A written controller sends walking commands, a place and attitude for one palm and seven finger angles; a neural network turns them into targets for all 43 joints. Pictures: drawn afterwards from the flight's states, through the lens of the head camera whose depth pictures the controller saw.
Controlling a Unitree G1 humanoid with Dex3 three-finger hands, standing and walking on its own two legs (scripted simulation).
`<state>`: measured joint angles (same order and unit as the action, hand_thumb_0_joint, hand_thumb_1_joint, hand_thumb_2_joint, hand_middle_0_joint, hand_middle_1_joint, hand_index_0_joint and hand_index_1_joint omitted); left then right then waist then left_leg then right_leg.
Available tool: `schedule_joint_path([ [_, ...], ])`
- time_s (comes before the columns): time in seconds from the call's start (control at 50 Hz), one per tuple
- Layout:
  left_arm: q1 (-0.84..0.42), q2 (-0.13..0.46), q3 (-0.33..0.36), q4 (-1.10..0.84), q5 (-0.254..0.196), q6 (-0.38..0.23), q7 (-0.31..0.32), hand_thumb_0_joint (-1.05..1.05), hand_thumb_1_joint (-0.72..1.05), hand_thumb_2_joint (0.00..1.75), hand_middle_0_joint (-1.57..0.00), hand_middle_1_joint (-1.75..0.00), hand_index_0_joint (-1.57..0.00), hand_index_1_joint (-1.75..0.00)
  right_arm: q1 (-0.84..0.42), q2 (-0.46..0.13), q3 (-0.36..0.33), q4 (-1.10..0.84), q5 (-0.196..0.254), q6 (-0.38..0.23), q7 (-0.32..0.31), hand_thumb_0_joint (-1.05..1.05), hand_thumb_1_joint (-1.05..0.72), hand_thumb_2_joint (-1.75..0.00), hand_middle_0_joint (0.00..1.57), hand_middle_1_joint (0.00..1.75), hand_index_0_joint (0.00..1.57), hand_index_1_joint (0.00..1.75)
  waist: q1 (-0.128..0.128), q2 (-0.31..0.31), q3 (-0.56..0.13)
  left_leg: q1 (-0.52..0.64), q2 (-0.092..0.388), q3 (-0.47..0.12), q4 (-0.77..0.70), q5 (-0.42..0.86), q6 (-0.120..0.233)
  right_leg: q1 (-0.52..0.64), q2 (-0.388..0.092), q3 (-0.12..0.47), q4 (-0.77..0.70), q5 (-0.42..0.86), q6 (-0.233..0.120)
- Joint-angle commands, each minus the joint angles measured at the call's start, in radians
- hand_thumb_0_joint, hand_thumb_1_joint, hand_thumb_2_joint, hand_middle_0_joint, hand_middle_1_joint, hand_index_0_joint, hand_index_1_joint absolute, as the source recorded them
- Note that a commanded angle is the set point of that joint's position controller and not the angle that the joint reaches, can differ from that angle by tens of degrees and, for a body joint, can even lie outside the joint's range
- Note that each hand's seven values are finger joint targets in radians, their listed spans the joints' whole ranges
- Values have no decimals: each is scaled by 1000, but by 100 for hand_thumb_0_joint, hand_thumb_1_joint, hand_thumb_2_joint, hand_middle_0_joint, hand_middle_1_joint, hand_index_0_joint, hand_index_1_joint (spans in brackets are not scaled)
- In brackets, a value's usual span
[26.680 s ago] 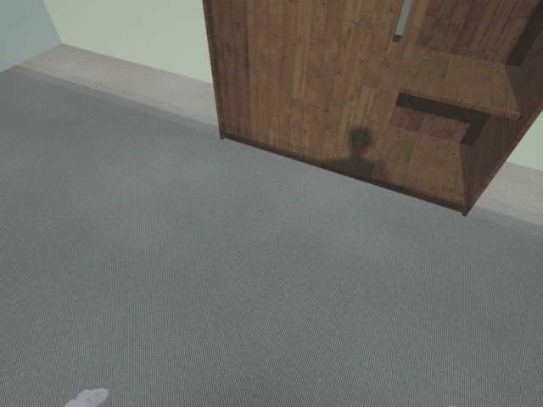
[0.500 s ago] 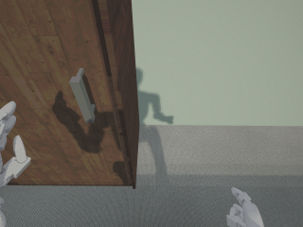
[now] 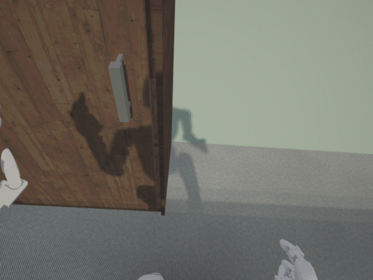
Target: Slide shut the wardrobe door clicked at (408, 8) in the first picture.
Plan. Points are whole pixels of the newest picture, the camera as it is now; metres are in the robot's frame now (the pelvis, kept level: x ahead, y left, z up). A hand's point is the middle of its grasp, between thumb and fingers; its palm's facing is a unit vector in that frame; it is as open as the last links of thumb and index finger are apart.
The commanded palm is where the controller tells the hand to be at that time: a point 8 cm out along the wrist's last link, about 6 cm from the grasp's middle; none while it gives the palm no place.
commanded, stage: step back with the hand held close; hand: left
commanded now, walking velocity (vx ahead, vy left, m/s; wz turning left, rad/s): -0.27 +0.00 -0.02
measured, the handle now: (122, 89) +0.53 +0.22 +0.11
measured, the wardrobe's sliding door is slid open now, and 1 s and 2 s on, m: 0.02 0.02 0.02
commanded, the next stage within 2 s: stop stepping back and stand still in 0.60 s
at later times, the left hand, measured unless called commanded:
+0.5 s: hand out of the picture +0.14 +0.29 +0.19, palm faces +0.45 -0.78 -0.43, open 7.4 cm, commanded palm +0.07 +0.32 +0.19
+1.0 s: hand out of the picture +0.06 +0.31 +0.19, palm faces +0.35 -0.85 -0.39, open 7.4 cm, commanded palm -0.01 +0.35 +0.19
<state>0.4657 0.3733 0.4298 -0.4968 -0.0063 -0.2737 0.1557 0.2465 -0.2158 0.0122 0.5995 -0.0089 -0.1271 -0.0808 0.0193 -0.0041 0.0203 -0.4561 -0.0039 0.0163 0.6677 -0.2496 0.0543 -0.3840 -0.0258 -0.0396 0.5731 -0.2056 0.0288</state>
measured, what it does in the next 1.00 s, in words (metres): walks backwards: right foot, then right foot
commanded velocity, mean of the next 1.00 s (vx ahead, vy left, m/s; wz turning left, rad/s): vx -0.20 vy -0.03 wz -0.04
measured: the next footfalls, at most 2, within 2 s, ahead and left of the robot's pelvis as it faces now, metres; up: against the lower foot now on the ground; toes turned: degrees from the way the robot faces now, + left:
right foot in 0.12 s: +0.01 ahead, -0.14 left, +0.00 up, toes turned +5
right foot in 0.70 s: -0.14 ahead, -0.12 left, +0.00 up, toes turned -2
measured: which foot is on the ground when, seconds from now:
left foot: down 0.00-0.68, up 0.70-0.80, down 0.82-1.00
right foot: down 0.00-0.02, up 0.04-0.10, down 0.12-0.46, up 0.48-0.68, down 0.70-0.82, up 0.84-1.00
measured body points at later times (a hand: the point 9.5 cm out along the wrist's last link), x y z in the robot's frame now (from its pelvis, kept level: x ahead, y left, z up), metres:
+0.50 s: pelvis -0.06 +0.02 +0.00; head -0.05 +0.05 +0.45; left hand +0.11 +0.33 +0.21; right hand +0.12 -0.23 -0.06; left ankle +0.09 +0.08 -0.72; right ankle -0.05 -0.14 -0.71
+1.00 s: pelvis -0.16 +0.06 +0.02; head -0.18 +0.10 +0.47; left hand +0.03 +0.35 +0.21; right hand -0.04 -0.18 -0.04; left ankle -0.03 +0.11 -0.71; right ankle -0.20 -0.03 -0.69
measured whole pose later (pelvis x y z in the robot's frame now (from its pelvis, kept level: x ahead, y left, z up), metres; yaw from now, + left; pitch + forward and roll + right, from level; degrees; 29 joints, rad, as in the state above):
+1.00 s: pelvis -0.16 +0.06 +0.02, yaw -4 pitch -1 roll -4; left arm 0.54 0.43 0.44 -0.53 -0.05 -0.17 0.14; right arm 0.28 -0.15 0.02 0.62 -0.02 -0.14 -0.04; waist -0.05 -0.03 -0.03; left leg -0.37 -0.01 0.02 0.38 -0.13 0.01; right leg -0.24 0.11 -0.05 0.68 -0.50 -0.04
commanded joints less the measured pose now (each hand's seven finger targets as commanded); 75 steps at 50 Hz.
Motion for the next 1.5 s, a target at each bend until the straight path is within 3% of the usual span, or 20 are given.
schedule_joint_path([
  [0.0, -59, 223, 152, -219, 1, -78, 25, 0, 90, 90, -20, -30, -20, -30, -108, -151, -59, -162, 1, -77, -18, 0, -90, -90, 20, 30, 20, 30, -4, 251, -117, -240, 211, -317, -477, -485, 52, 310, 83, 31, 154, -95, -11],
  [0.2, -73, 232, 100, -241, -33, -99, 3, 0, 90, 90, -20, -30, -20, -30, -108, -115, -67, -111, 0, -90, 1, 0, -90, -90, 20, 30, 20, 30, -20, -1, -234, 259, 80, -66, -137, 138, -46, 36, -37, 203, -138, 197, -66],
  [0.34, -29, 275, 132, -201, -33, -79, 22, 0, 90, 90, -20, -30, -20, -30, -117, -102, -59, -111, 0, -37, -8, 0, -90, -90, 20, 30, 20, 30, -34, -50, -62, 285, 7, -53, 3, -52, -77, -261, -106, 210, -302, -200, -111],
  [0.46, -56, 271, 183, -215, -29, -99, -2, 0, 90, 90, -20, -30, -20, -30, -140, -149, -84, -137, -24, -66, -12, 0, -90, -90, 20, 30, 20, 30, 0, 316, -162, -213, 345, -472, -671, -564, 50, 312, 177, 44, 365, -247, -35],
  [0.56, 25, 199, 80, -241, -66, -70, -5, 0, 90, 90, -20, -30, -20, -30, -102, -106, -82, -108, -14, -80, 30, 0, -90, -90, 20, 30, 20, 30, 5, 269, -264, 128, 244, -205, -574, -242, -49, 205, 145, -25, 138, -378, -77],
  [0.62, -31, 219, 70, -257, -69, -67, -3, 0, 90, 90, -20, -30, -20, -30, -76, -95, -71, -79, -23, -66, 30, 0, -90, -90, 20, 30, 20, 30, -3, 175, -243, 249, 197, -120, -417, -84, -124, 179, 41, 40, -243, -280, -116],
  [0.68, -182, 334, 132, -276, -47, -78, 21, 0, 90, 90, -20, -30, -20, -30, -122, -74, -40, -61, -41, -60, 13, 0, -90, -90, 20, 30, 20, 30, -1, -132, -97, 253, 24, -18, 240, -116, -139, -169, -356, 323, -433, -12, -242],
  [0.72, -223, 245, 63, -161, -33, -31, 9, 0, 90, 90, -20, -30, -20, -30, -121, -92, -52, -45, -9, -64, 2, 0, -90, -90, 20, 30, 20, 30, -34, -226, -41, 180, 43, -95, 306, -127, -96, -138, -268, 176, -272, 29, -210],
  [0.76, -195, 222, 55, -105, -38, 9, -6, 0, 90, 90, -20, -30, -20, -30, -116, -107, -39, -56, 5, -47, -8, 0, -90, -90, 20, 30, 20, 30, -59, 54, 12, 209, 38, -72, -105, 16, -82, -108, -108, 38, -42, -18, -92],
  [0.8, -190, 257, 94, -194, -42, -8, -5, 0, 90, 90, -20, -30, -20, -30, -126, -144, -56, -100, 10, -76, -11, 0, -90, -90, 20, 30, 20, 30, -16, 407, -65, 168, 262, -452, -471, 29, 3, -18, 97, 30, 250, -351, -30],
  [0.84, -101, 260, 132, -229, -55, -13, -6, 0, 90, 90, -20, -30, -20, -30, -119, -118, -53, -113, -3, -81, 9, 0, -90, -90, 20, 30, 20, 30, -5, 265, -146, 96, 284, -532, -650, -563, -74, 69, 130, 70, 364, -358, -41],
  [0.96, 140, 215, 103, -297, -39, 45, 1, 0, 90, 90, -20, -30, -20, -30, -98, -102, -54, -135, -22, -43, 37, 0, -90, -90, 20, 30, 20, 30, 1, 270, -159, -83, 127, -121, -565, -386, -142, 461, 160, -90, -51, -298, -88],
  [1.02, 79, 275, 141, -284, -40, 69, -2, 0, 90, 90, -20, -30, -20, -30, -61, -102, -71, -108, -15, -2, 25, 0, -90, -90, 20, 30, 20, 30, -13, -173, -113, -25, -19, 26, 262, -149, -97, 130, -267, 346, -404, -396, -253],
  [1.06, -126, 313, 192, -219, -44, 46, 15, 0, 90, 90, -20, -30, -20, -30, -69, -110, -59, -76, -26, 2, 20, 0, -90, -90, 20, 30, 20, 30, -52, -171, -64, -62, 64, -63, 558, -119, -98, -110, -369, 348, -417, -521, -284],
  [1.22, -193, 200, 24, -176, -6, 41, 34, 0, 90, 90, -20, -30, -20, -30, -83, -110, -44, -65, -12, -50, -27, 0, -90, -90, 20, 30, 20, 30, -44, -19, 15, 226, 57, 105, -167, -167, -40, -37, -156, 94, -165, -466, -158],
  [1.26, -180, 227, 66, -283, -16, 12, 35, 0, 90, 90, -20, -30, -20, -30, -77, -145, -56, -99, -7, -63, -25, 0, -90, -90, 20, 30, 20, 30, -38, 336, 0, 321, 305, -320, -381, -158, 70, -174, 33, -56, 244, -325, -48],
  [1.3, -129, 319, 158, -290, -18, -14, 19, 0, 90, 90, -20, -30, -20, -30, -77, -117, -59, -75, -18, -68, -8, 0, -90, -90, 20, 30, 20, 30, -35, 327, -15, 186, 401, -493, -496, -307, 136, -154, 24, 25, 465, -341, -31],
  [1.4, 53, 226, 138, -243, -21, 12, 20, 0, 90, 90, -20, -30, -20, -30, -74, -113, -55, -114, -6, -57, 22, 0, -90, -90, 20, 30, 20, 30, -16, 231, -47, -49, 247, -81, -344, -349, 17, 264, 48, -96, 38, -194, -34],
  [1.44, 55, 223, 139, -165, -18, 28, 21, 0, 90, 90, -20, -30, -20, -30, -61, -104, -55, -113, -8, -37, 23, 0, -90, -90, 20, 30, 20, 30, -18, 53, -53, -138, 157, 16, -107, -338, -23, 334, -21, 31, -124, -246, -84],
  [1.48, -27, 250, 146, -138, -26, 36, 28, 0, 90, 90, -20, -30, -20, -30, -64, -93, -57, -114, -2, -41, 23, 0, -90, -90, 20, 30, 20, 30, -11, -222, -54, -175, 33, 50, 323, -257, -63, 228, -319, 511, -339, -300, -236],
])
